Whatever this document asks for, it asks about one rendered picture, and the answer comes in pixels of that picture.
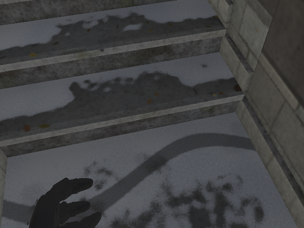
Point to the left robot hand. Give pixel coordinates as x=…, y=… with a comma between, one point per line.
x=50, y=213

